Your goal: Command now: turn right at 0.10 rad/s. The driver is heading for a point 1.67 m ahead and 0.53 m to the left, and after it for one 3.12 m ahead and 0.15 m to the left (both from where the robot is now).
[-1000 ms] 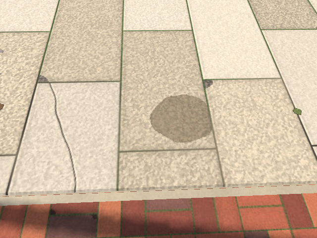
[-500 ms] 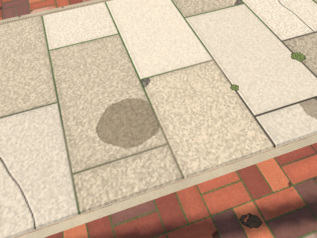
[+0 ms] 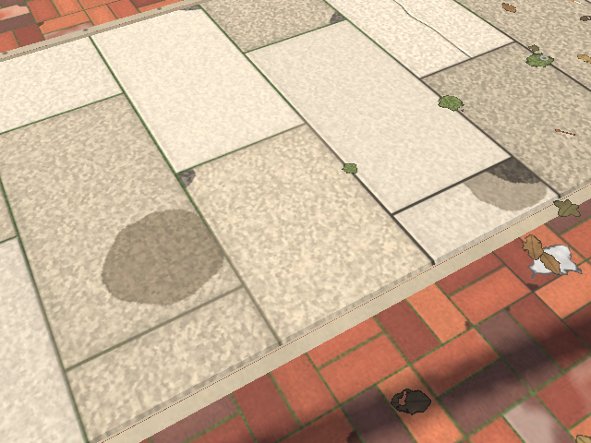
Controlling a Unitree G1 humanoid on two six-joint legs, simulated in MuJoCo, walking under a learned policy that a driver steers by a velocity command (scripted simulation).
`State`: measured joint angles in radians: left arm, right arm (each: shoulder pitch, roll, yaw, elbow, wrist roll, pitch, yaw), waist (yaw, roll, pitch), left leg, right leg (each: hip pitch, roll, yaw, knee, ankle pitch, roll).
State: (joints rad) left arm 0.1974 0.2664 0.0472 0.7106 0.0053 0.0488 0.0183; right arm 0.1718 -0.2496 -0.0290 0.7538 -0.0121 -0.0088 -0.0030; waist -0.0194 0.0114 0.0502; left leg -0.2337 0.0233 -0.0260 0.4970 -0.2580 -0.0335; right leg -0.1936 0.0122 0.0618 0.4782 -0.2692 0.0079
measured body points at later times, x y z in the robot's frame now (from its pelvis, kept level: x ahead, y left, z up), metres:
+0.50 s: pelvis +0.01 -0.02 +0.00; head +0.01 -0.02 +0.45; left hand +0.11 +0.23 -0.12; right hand +0.08 -0.30 -0.13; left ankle +0.00 +0.14 -0.74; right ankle -0.02 -0.13 -0.74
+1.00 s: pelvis +0.00 -0.01 +0.00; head +0.01 -0.01 +0.45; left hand +0.05 +0.24 -0.14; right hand +0.03 -0.27 -0.15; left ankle +0.00 +0.14 -0.74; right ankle -0.01 -0.13 -0.74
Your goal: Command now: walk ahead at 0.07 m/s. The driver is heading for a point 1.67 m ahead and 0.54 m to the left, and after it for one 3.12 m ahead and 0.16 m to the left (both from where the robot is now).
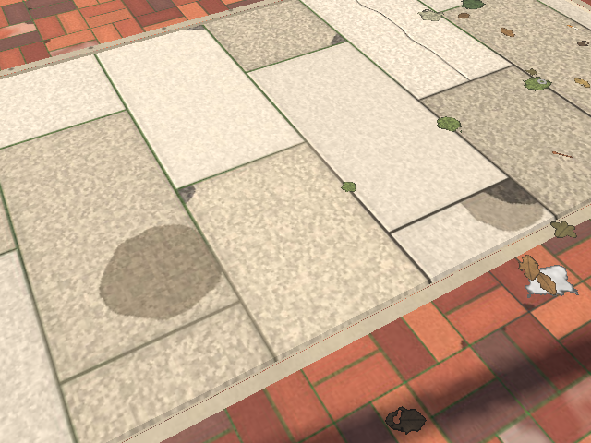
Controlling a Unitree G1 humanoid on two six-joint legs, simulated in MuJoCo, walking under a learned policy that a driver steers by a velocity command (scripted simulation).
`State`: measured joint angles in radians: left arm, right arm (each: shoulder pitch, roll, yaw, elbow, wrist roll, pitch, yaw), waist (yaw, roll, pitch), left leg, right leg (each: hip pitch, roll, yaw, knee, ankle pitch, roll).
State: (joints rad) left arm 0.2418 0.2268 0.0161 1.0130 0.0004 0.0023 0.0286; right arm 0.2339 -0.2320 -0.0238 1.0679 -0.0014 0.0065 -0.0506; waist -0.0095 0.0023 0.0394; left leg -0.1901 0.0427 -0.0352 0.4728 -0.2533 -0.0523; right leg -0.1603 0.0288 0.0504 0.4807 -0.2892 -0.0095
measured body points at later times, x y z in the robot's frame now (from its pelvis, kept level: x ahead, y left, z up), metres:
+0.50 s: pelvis +0.13 +0.04 +0.01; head +0.15 +0.06 +0.46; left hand +0.30 +0.29 -0.12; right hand +0.03 -0.19 -0.13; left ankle +0.01 +0.13 -0.74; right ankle +0.26 -0.12 -0.69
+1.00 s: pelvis +0.42 -0.01 +0.01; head +0.43 +0.00 +0.46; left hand +0.41 +0.26 -0.13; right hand +0.57 -0.26 -0.10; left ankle +0.57 +0.18 -0.67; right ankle +0.38 -0.09 -0.74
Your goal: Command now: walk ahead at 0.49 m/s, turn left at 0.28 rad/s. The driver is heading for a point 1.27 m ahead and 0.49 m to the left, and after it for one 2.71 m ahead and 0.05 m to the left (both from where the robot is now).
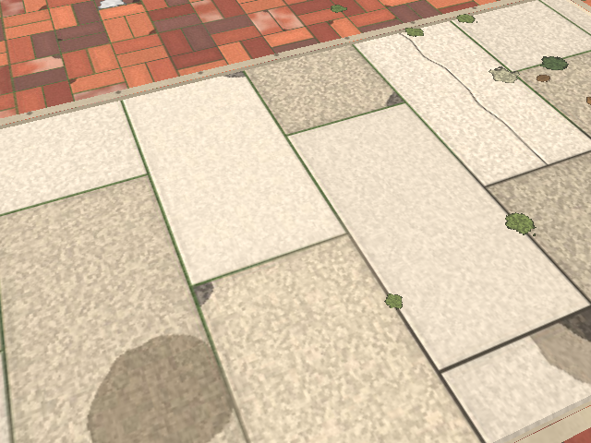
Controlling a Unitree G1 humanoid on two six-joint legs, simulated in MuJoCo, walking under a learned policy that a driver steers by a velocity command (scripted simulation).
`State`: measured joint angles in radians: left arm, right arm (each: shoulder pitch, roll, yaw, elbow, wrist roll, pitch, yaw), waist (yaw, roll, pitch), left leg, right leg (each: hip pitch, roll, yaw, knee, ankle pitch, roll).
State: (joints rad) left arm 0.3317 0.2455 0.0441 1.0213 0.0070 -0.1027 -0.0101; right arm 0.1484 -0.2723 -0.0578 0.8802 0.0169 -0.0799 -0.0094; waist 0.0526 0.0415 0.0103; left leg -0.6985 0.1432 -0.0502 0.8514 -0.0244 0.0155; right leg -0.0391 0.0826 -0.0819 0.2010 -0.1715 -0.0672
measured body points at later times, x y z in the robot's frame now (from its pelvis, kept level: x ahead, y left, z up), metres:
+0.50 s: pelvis +0.29 +0.08 +0.00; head +0.32 +0.11 +0.45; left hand +0.40 +0.39 -0.10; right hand +0.42 -0.17 -0.11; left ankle +0.27 +0.15 -0.75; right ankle +0.47 -0.08 -0.68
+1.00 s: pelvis +0.57 +0.12 +0.00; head +0.60 +0.13 +0.45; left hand +0.45 +0.38 -0.12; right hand +0.86 -0.02 -0.10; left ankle +0.56 +0.30 -0.67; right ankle +0.60 +0.01 -0.75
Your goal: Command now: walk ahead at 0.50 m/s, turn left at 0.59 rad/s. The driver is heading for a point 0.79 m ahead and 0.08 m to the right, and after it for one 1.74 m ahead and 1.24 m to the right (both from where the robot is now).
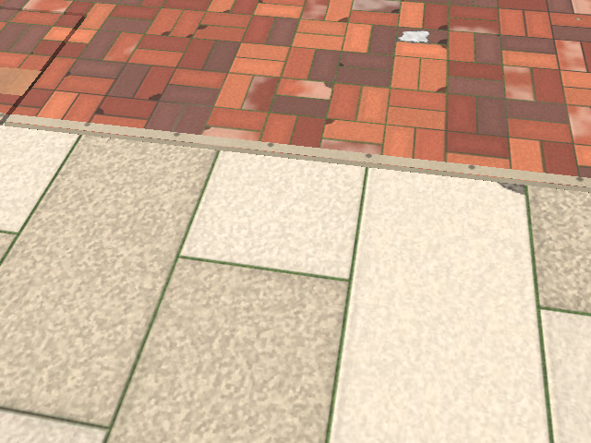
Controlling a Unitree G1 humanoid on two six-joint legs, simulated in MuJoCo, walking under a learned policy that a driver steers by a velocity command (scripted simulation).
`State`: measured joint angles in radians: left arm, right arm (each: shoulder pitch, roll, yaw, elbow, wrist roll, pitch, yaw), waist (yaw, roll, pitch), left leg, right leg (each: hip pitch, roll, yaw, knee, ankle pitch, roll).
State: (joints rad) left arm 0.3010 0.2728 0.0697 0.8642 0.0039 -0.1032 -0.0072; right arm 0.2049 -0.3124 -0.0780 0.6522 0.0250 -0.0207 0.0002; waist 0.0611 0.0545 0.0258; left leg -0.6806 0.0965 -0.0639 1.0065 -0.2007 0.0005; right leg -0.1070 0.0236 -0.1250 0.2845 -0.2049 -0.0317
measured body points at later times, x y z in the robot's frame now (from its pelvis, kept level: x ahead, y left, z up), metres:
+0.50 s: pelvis +0.27 +0.08 +0.00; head +0.29 +0.09 +0.45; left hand +0.36 +0.37 -0.12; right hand +0.40 -0.18 -0.10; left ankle +0.25 +0.15 -0.75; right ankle +0.38 -0.10 -0.66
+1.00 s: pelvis +0.56 +0.02 +0.00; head +0.59 +0.01 +0.44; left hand +0.69 +0.29 -0.11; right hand +0.69 -0.26 -0.10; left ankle +0.60 +0.19 -0.67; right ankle +0.57 -0.04 -0.75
